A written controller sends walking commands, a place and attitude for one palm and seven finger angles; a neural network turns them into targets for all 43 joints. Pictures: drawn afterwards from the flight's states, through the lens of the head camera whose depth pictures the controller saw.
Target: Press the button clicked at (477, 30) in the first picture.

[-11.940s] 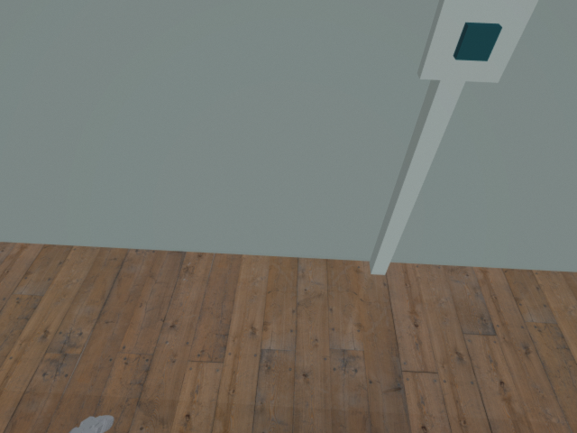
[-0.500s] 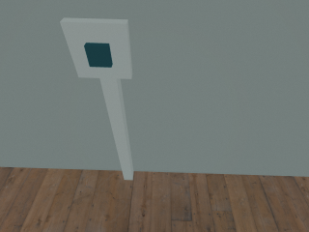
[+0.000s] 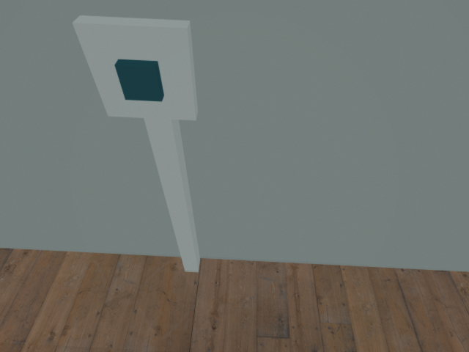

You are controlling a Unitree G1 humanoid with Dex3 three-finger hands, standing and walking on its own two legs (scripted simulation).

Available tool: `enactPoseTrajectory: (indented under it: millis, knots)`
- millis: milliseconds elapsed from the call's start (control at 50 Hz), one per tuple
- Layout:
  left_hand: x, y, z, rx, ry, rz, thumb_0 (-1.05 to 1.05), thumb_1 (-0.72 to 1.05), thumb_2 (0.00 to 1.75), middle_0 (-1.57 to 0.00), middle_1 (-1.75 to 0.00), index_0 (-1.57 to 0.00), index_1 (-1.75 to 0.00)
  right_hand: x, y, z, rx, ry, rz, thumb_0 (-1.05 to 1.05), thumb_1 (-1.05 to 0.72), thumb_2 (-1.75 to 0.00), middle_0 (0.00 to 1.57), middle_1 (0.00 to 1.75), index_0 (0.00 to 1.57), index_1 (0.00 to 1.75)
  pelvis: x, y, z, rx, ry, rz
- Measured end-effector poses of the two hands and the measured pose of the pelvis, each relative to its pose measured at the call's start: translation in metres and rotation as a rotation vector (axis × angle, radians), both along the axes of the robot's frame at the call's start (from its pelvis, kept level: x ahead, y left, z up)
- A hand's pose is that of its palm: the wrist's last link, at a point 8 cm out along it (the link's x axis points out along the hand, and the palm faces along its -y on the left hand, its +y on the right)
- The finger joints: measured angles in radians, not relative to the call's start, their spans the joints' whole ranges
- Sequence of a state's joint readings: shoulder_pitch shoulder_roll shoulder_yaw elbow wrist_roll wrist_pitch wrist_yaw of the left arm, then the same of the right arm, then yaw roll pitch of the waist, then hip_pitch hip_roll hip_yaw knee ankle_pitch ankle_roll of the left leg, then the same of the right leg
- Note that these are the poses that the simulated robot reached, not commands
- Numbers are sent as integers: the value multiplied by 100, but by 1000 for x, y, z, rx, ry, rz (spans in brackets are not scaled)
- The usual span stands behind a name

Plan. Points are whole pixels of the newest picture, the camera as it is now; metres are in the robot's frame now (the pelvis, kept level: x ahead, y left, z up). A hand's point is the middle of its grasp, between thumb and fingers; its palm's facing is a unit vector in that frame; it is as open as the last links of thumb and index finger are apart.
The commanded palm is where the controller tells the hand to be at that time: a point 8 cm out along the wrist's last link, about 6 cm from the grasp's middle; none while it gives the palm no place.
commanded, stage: come to a stop and stand still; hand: left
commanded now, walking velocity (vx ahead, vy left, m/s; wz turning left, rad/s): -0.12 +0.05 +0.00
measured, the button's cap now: (141, 80) +0.51 +0.21 +0.20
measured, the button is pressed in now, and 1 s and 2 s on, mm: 0 0 0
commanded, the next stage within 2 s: look again from close up in 0.98 s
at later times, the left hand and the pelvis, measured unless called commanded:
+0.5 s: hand out of the picture +0.10 +0.18 -0.17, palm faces +0.05 -0.98 -0.21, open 7.3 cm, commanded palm none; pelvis +0.03 +0.00 +0.00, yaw +1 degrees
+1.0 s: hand out of the picture +0.08 +0.25 -0.15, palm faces +0.05 -0.95 -0.30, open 7.4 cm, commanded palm none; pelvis +0.02 +0.02 +0.01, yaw +1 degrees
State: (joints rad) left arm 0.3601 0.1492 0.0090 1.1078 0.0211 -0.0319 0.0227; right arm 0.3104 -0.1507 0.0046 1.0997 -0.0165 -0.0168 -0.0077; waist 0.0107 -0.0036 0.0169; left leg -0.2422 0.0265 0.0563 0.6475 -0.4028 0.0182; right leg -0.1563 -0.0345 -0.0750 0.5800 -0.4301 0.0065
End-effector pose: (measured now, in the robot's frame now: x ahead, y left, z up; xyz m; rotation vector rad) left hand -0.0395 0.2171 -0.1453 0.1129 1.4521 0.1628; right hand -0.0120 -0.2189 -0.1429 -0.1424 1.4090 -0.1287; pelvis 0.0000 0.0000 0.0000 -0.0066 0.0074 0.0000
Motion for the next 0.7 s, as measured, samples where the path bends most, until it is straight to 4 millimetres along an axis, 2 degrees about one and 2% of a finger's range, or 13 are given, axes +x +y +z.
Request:
enactPoseTrajectory:
  millis: [80,140,220,300,400,520,700]
  knots:
    - [-2,0,-6,-12,48,31,0,91,90,-20,-30,-20,-30,25,2,2,-25,-1,15,1,-91,-90,20,30,20,30,18,4,-3,3,0,7]
    - [7,2,-3,-16,86,28,1,91,90,-20,-30,-20,-30,41,4,7,-44,-35,4,1,-91,-90,20,30,20,30,28,8,2,2,-6,-2]
    - [44,6,4,5,37,12,1,91,90,-20,-30,-20,-30,48,6,11,-35,-23,0,1,-91,-90,20,30,20,30,35,6,8,1,-13,3]
    - [88,9,6,44,-80,-2,1,91,90,-20,-30,-20,-30,54,2,2,-10,2,-1,1,-91,-90,20,30,20,30,41,-3,4,20,-18,9]
    - [121,9,11,73,-173,-32,0,91,90,-20,-30,-20,-30,69,-10,-4,-12,-14,-22,1,-91,-90,20,30,20,30,43,-8,1,11,-4,24]
    - [132,11,5,41,-215,-36,0,91,90,-20,-30,-20,-30,83,-11,7,-45,-94,-8,1,-92,-90,20,30,20,30,34,-1,2,12,-18,14]
    - [123,24,8,35,-242,-58,1,91,90,-20,-30,-20,-30,91,-10,22,-71,-198,7,1,-91,-90,20,30,20,30,33,8,3,2,-11,19]
